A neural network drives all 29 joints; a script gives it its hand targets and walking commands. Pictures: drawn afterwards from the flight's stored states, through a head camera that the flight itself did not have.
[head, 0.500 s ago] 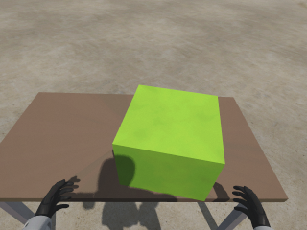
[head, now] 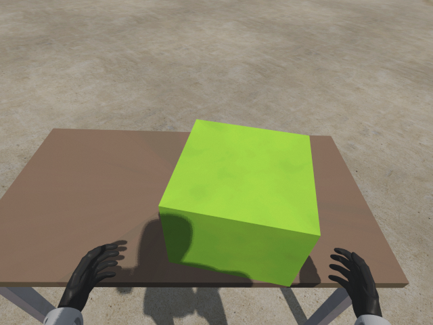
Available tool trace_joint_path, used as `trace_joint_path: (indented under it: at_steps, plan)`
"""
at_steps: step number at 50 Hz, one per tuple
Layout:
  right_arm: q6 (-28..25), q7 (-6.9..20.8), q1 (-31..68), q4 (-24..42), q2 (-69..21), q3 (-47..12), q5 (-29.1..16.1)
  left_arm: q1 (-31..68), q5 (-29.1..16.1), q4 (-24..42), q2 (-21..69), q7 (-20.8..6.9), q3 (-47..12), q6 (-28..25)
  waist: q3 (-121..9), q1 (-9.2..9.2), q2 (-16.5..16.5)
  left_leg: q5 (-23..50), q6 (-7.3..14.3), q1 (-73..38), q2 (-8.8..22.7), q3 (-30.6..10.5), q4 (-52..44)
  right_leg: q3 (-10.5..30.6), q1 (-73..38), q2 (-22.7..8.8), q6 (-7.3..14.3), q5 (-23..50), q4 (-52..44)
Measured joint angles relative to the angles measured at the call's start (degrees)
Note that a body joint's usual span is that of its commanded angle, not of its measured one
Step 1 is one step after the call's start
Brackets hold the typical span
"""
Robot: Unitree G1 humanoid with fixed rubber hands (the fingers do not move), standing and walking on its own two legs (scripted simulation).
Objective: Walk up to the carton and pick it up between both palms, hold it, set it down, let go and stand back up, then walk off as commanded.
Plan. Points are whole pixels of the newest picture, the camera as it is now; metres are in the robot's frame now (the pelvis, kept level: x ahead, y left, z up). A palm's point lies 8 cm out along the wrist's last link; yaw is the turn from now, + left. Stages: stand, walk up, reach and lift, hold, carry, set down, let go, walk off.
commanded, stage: reach and lift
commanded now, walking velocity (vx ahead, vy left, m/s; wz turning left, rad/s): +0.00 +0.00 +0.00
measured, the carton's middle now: (240, 197) +0.43 -0.05 -0.03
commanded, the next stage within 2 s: none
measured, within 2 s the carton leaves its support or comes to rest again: neither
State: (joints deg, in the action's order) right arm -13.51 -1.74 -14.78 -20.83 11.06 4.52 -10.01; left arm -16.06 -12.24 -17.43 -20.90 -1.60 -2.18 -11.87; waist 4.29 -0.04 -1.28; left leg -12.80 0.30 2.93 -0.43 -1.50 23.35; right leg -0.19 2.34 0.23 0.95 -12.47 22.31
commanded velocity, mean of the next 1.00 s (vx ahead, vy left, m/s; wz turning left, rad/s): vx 0.00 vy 0.00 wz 0.00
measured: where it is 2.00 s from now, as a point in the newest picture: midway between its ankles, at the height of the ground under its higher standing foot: outside the picture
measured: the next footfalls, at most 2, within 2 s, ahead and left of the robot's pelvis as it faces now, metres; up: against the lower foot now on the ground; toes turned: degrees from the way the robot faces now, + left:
none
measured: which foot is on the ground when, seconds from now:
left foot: down 0.00-1.00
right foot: down 0.00-1.00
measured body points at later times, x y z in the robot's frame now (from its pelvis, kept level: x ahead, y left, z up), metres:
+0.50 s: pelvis +0.01 +0.00 +0.00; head +0.00 +0.01 +0.45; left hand +0.26 +0.22 +0.03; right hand +0.23 -0.24 +0.02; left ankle +0.01 +0.12 -0.74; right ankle +0.01 -0.12 -0.74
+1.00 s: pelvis +0.01 +0.00 +0.00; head +0.00 +0.01 +0.45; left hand +0.34 +0.22 +0.09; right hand +0.29 -0.24 +0.07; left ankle +0.01 +0.12 -0.74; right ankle +0.01 -0.12 -0.74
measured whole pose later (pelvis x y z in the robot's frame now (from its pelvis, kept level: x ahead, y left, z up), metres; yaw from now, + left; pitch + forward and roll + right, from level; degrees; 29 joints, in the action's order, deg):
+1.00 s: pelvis +0.01 +0.00 +0.00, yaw +0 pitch -6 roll +0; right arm 9.8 -3.6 0.8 -8.7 16.1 4.5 -14.0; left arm 15.0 -17.2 -14.6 -20.9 -0.3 0.1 16.4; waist 3.5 0.0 -0.9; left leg -13.2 0.3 4.7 -0.4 -1.5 23.3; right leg -0.2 4.1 0.2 0.6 -12.7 22.3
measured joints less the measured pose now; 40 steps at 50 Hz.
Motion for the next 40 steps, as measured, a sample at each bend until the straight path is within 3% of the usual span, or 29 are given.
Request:
trace_joint_path:
  at_steps: [8,15,31,40]
  plan:
    - [1.36,-0.04,0.0,2.08,-0.35,-0.01,-0.23,0.06,-2.12,-0.03,0.0,0.33,-1.66,-1.38,0.0,0.0,0.0,-0.06,0.0,0.02,0.0,0.0,0.0,0.0,0.02,0.0,0.0,-0.04,0.0]
    - [5.56,-0.04,0.02,5.22,-0.34,-0.02,-0.23,3.03,-4.24,-0.02,0.0,1.95,-3.16,0.74,-0.37,-0.01,0.23,-0.08,0.0,1.02,0.0,0.0,-0.01,0.0,1.02,0.0,0.0,-0.05,0.0]
    - [14.24,-1.22,3.16,13.79,1.5,0.01,-2.28,12.65,-4.93,6.74,-0.02,2.52,-3.03,14.29,-0.77,0.0,0.43,-0.58,0.0,1.73,0.02,0.0,-0.01,0.0,1.74,0.0,-0.29,-0.49,0.0]
    - [19.15,-1.56,8.0,14.89,3.37,0.0,-3.7,19.19,-4.93,8.26,-0.02,2.36,0.29,21.66,-0.78,0.0,0.43,-0.48,-0.01,1.73,0.02,0.0,-0.01,0.0,1.75,0.0,-0.35,-0.37,0.0]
